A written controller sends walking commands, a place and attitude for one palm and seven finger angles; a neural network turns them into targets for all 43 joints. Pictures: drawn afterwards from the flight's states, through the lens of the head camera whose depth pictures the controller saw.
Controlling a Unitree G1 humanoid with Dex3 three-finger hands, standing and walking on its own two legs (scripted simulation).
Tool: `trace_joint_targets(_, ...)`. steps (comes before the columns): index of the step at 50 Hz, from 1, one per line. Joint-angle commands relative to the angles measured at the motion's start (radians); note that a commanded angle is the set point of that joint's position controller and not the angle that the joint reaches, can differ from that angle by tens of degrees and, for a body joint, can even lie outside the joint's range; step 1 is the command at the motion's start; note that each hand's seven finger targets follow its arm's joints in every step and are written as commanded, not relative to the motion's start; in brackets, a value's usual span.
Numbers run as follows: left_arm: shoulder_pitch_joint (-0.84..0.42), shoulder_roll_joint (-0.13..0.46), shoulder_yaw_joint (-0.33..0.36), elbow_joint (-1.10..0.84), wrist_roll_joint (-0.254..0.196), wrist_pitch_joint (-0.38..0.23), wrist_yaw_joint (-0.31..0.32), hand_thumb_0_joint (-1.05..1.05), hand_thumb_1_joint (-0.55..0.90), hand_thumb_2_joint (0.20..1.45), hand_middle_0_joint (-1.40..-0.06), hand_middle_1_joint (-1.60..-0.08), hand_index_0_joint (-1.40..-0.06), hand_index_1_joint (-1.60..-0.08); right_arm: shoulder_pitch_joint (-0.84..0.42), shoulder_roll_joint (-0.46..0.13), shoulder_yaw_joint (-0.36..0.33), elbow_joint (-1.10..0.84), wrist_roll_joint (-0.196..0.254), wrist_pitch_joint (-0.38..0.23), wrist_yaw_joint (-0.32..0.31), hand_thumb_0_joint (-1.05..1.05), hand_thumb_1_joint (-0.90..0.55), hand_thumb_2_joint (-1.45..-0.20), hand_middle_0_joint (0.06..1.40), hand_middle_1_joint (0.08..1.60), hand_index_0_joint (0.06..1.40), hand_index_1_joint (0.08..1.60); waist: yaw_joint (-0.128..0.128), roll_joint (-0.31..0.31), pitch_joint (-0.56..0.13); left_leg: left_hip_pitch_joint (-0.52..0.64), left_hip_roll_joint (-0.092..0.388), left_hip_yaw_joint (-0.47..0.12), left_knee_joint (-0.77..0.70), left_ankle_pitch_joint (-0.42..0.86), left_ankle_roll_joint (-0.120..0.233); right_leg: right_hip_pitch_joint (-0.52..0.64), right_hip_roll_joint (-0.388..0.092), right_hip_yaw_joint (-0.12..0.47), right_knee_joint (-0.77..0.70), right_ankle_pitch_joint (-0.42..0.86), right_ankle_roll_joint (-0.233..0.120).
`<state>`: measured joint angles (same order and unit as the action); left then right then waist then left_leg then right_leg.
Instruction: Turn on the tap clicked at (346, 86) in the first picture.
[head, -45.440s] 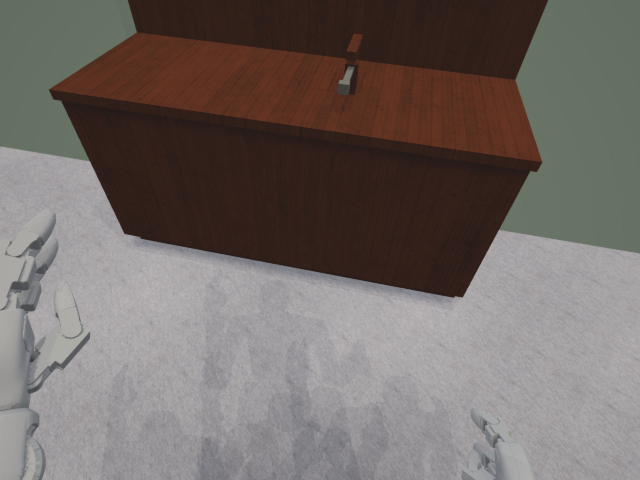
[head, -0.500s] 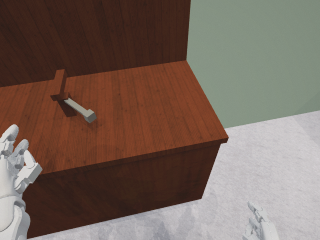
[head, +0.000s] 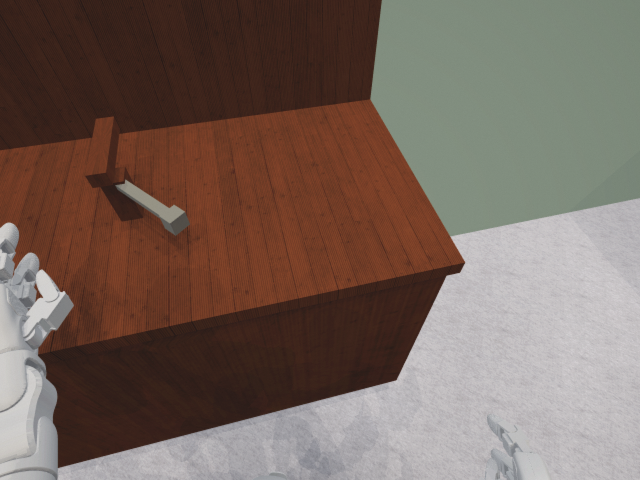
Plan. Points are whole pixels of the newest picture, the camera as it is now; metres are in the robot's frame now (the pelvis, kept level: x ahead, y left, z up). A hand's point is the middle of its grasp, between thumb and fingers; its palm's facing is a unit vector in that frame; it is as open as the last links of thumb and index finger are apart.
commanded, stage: reach beside the lever's end, fingers flat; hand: left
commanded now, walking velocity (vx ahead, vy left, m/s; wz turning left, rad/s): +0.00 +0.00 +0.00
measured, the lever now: (174, 220) +0.45 +0.25 +0.04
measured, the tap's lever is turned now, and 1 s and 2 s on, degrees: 40 40 40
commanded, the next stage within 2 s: push the lever round in 1.10 s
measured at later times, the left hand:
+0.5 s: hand (57, 274) +0.34 +0.38 +0.04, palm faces +0.56 -0.82 -0.12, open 7.8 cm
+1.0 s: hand (58, 267) +0.37 +0.40 +0.02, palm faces +0.56 -0.82 -0.11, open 7.8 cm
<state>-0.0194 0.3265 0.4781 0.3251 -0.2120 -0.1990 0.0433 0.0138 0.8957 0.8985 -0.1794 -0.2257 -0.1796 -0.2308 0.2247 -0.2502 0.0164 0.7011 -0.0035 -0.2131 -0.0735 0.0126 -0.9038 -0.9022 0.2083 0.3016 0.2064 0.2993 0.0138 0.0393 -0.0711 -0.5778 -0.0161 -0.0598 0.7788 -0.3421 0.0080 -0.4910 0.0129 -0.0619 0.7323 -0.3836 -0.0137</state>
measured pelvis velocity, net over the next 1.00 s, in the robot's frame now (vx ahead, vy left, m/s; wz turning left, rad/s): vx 0.00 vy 0.01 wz -0.05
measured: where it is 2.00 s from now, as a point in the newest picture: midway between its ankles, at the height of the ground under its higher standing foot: outside the picture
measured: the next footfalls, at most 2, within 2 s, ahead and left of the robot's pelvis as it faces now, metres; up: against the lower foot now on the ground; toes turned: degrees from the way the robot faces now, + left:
none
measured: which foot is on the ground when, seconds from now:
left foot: down 0.00-1.00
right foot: down 0.00-1.00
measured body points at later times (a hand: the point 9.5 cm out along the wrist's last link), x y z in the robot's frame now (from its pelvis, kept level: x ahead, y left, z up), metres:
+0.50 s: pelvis +0.00 +0.00 -0.02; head +0.07 +0.01 +0.42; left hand +0.31 +0.42 +0.05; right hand +0.09 -0.28 -0.13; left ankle +0.03 +0.11 -0.71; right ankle -0.01 -0.11 -0.71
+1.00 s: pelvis +0.00 +0.01 -0.03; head +0.10 +0.04 +0.40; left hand +0.33 +0.44 +0.03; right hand +0.05 -0.27 -0.14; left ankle +0.03 +0.11 -0.71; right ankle -0.01 -0.11 -0.71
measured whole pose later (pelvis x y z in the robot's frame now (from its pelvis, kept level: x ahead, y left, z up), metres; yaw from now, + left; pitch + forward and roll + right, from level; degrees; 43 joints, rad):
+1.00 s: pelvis +0.00 +0.01 -0.03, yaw -3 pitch +19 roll -5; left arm -0.36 0.62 0.76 0.89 -0.15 -0.36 -0.14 0.01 0.90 0.90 -0.15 -0.15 -0.15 -0.15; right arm 0.34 -0.28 0.02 0.66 -0.02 -0.02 -0.03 0.01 -0.91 -0.90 0.21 0.30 0.21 0.30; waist -0.07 0.02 -0.13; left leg -0.91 0.02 -0.06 1.02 -0.44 0.02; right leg -0.81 0.05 -0.06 0.92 -0.44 -0.01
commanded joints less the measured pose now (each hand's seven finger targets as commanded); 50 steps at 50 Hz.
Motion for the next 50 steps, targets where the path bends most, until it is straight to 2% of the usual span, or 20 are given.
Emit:
trace_joint_targets(1,-0.24,0.275,0.089,-0.168,0.0,-0.105,-0.013,0.0,0.9,0.9,-0.168,-0.205,-0.168,-0.205,-0.018,-0.151,-0.055,-0.119,0.002,-0.033,-0.009,0.0,-0.9,-0.9,0.2,0.3,0.2,0.3,-0.006,0.07,-0.214,0.159,0.002,-0.032,-0.085,0.235,-0.002,0.014,0.015,0.007,-0.061,0.223,-0.013)
trace_joint_targets(6,-0.362,0.314,0.095,-0.072,-0.001,-0.135,-0.052,0.0,0.9,0.9,-0.164,-0.193,-0.164,-0.193,0.009,-0.166,-0.06,-0.098,0.001,-0.017,-0.021,0.0,-0.9,-0.9,0.2,0.3,0.2,0.3,-0.034,0.059,-0.234,0.134,0.001,-0.037,-0.059,0.173,0.006,-0.036,0.018,0.015,-0.045,0.181,-0.012)
trace_joint_targets(8,-0.378,0.376,0.138,-0.027,0.006,-0.14,-0.065,0.0,0.9,0.9,-0.162,-0.187,-0.162,-0.187,0.023,-0.173,-0.06,-0.09,0.003,-0.005,-0.026,0.0,-0.9,-0.9,0.2,0.3,0.2,0.3,-0.027,0.071,-0.25,0.115,0.001,-0.034,-0.048,0.179,0.009,-0.032,0.017,0.021,-0.038,0.186,-0.013)
trace_joint_targets(11,-0.451,0.398,0.137,0.007,0.008,-0.151,-0.08,0.0,0.9,0.9,-0.16,-0.18,-0.16,-0.18,0.038,-0.174,-0.061,-0.093,0.0,0.007,-0.027,0.0,-0.9,-0.9,0.2,0.3,0.2,0.3,-0.036,0.087,-0.288,0.117,0.0,-0.034,-0.038,0.165,0.009,-0.048,0.018,0.022,-0.027,0.175,-0.011)
trace_joint_targets(13,-0.443,0.464,0.193,0.024,0.02,-0.163,-0.078,0.0,0.9,0.9,-0.158,-0.175,-0.158,-0.175,0.056,-0.178,-0.063,-0.087,-0.005,0.018,-0.025,0.0,-0.9,-0.9,0.2,0.3,0.2,0.3,-0.018,0.125,-0.333,0.128,0.003,-0.036,-0.021,0.223,0.006,-0.035,0.02,0.024,-0.01,0.208,-0.015)
trace_joint_targets(14,-0.442,0.446,0.178,0.031,0.018,-0.165,-0.079,0.0,0.9,0.9,-0.158,-0.173,-0.158,-0.173,0.063,-0.176,-0.062,-0.096,-0.008,0.023,-0.02,0.0,-0.9,-0.9,0.2,0.3,0.2,0.3,-0.02,0.119,-0.347,0.132,0.001,-0.036,-0.015,0.252,0.006,-0.032,0.02,0.022,-0.003,0.231,-0.014)
trace_joint_targets(17,-0.413,0.474,0.213,0.154,0.009,-0.159,-0.095,0.0,0.9,0.9,-0.155,-0.165,-0.155,-0.165,0.083,-0.184,-0.063,-0.097,-0.008,0.046,-0.012,0.0,-0.9,-0.9,0.2,0.3,0.2,0.3,-0.026,0.041,-0.306,0.052,0.0,-0.023,0.005,0.232,0.016,-0.037,0.024,0.023,0.002,0.247,-0.006)
trace_joint_targets(18,-0.415,0.521,0.253,0.192,0.014,-0.161,-0.101,0.0,0.9,0.9,-0.154,-0.163,-0.154,-0.163,0.091,-0.188,-0.063,-0.089,-0.008,0.056,-0.013,0.0,-0.9,-0.9,0.2,0.3,0.2,0.3,-0.018,0.043,-0.304,0.029,0.002,-0.021,0.012,0.236,0.018,-0.032,0.022,0.026,0.008,0.257,-0.006)
trace_joint_targets(20,-0.454,0.511,0.228,0.234,0.012,-0.163,-0.122,0.0,0.9,0.9,-0.153,-0.157,-0.153,-0.157,0.098,-0.19,-0.061,-0.102,-0.005,0.067,-0.007,0.0,-0.9,-0.9,0.2,0.3,0.2,0.3,-0.028,0.059,-0.281,-0.003,-0.002,-0.016,0.02,0.197,0.021,-0.064,0.023,0.028,0.015,0.228,-0.004)
trace_joint_targets(21,-0.476,0.538,0.244,0.272,0.013,-0.167,-0.132,0.0,0.9,0.9,-0.152,-0.155,-0.152,-0.155,0.104,-0.195,-0.061,-0.099,-0.006,0.073,-0.008,0.0,-0.9,-0.9,0.2,0.3,0.2,0.3,-0.034,0.035,-0.271,-0.03,0.001,-0.016,0.026,0.172,0.023,-0.075,0.024,0.027,0.017,0.209,-0.003)
trace_joint_targets(23,-0.537,0.578,0.258,0.315,0.023,-0.185,-0.149,0.0,0.9,0.9,-0.15,-0.15,-0.15,-0.15,0.118,-0.203,-0.06,-0.09,-0.007,0.083,-0.008,0.0,-0.9,-0.9,0.2,0.3,0.2,0.3,-0.047,0.06,-0.26,-0.051,0.003,-0.014,0.046,0.154,0.028,-0.113,0.025,0.033,0.028,0.188,-0.003)
trace_joint_targets(27,-0.618,0.659,0.293,0.333,0.038,-0.246,-0.182,0.0,0.9,0.9,-0.15,-0.15,-0.15,-0.15,0.147,-0.213,-0.066,-0.094,-0.017,0.099,0.0,0.0,-0.9,-0.9,0.2,0.3,0.2,0.3,-0.048,0.108,-0.359,-0.043,0.008,-0.015,0.09,0.179,0.028,-0.139,0.031,0.039,0.073,0.187,-0.006)
trace_joint_targets(29,-0.676,0.656,0.275,0.338,0.047,-0.27,-0.191,0.0,0.9,0.9,-0.15,-0.15,-0.15,-0.15,0.159,-0.216,-0.066,-0.086,-0.02,0.107,0.004,0.0,-0.9,-0.9,0.2,0.3,0.2,0.3,-0.066,0.137,-0.393,-0.016,0.012,-0.022,0.109,0.199,0.029,-0.18,0.034,0.037,0.093,0.182,-0.006)
trace_joint_targets(33,-0.672,0.757,0.351,0.48,0.047,-0.271,-0.229,0.0,0.9,0.9,-0.15,-0.15,-0.15,-0.15,0.185,-0.234,-0.066,-0.073,-0.021,0.128,0.001,0.0,-0.9,-0.9,0.2,0.3,0.2,0.3,-0.061,0.09,-0.399,-0.089,0.017,-0.025,0.146,0.183,0.035,-0.198,0.038,0.038,0.118,0.171,-0.004)
trace_joint_targets(36,-0.653,0.716,0.297,0.427,0.044,-0.251,-0.258,0.0,0.9,0.9,-0.15,-0.15,-0.15,-0.15,0.194,-0.233,-0.068,-0.098,-0.016,0.14,0.012,0.0,-0.9,-0.9,0.2,0.3,0.2,0.3,-0.044,0.185,-0.456,-0.004,0.019,-0.029,0.13,0.239,0.024,-0.203,0.041,0.028,0.115,0.177,-0.008)
trace_joint_targets(39,-0.604,0.719,0.303,0.364,0.045,-0.227,-0.246,0.0,0.9,0.9,-0.15,-0.15,-0.15,-0.15,0.202,-0.234,-0.071,-0.113,-0.013,0.152,0.018,0.0,-0.9,-0.9,0.2,0.3,0.2,0.3,-0.041,0.173,-0.476,0.042,0.027,-0.04,0.119,0.285,0.024,-0.203,0.049,0.021,0.103,0.186,-0.007)
trace_joint_targets(40,-0.579,0.697,0.301,0.353,0.037,-0.22,-0.236,0.0,0.9,0.9,-0.15,-0.15,-0.15,-0.15,0.201,-0.232,-0.072,-0.12,-0.013,0.153,0.021,0.0,-0.9,-0.9,0.2,0.3,0.2,0.3,-0.04,0.162,-0.466,0.041,0.027,-0.045,0.112,0.29,0.022,-0.205,0.052,0.015,0.1,0.183,-0.007)
trace_joint_targets(43,-0.551,0.718,0.357,0.369,0.032,-0.223,-0.196,0.0,0.9,0.9,-0.15,-0.15,-0.15,-0.15,0.191,-0.227,-0.07,-0.116,-0.015,0.16,0.021,0.0,-0.9,-0.9,0.2,0.3,0.2,0.3,-0.038,0.12,-0.398,-0.026,0.029,-0.045,0.105,0.232,0.027,-0.203,0.054,0.017,0.095,0.155,-0.006)
trace_joint_targets(46,-0.549,0.69,0.343,0.37,0.036,-0.23,-0.176,0.0,0.9,0.9,-0.15,-0.15,-0.15,-0.15,0.184,-0.223,-0.07,-0.122,-0.017,0.161,0.027,0.0,-0.9,-0.9,0.2,0.3,0.2,0.3,-0.047,0.106,-0.355,-0.055,0.028,-0.04,0.095,0.186,0.027,-0.211,0.055,0.015,0.095,0.129,-0.004)
trace_joint_targets(50,-0.522,0.682,0.323,0.276,0.052,-0.242,-0.18,0.0,0.9,0.9,-0.15,-0.15,-0.15,-0.15,0.187,-0.221,-0.074,-0.132,-0.019,0.165,0.032,0.0,-0.9,-0.9,0.2,0.3,0.2,0.3,-0.042,0.199,-0.413,0.048,0.033,-0.042,0.094,0.284,0.017,-0.214,0.057,0.016,0.096,0.159,-0.012)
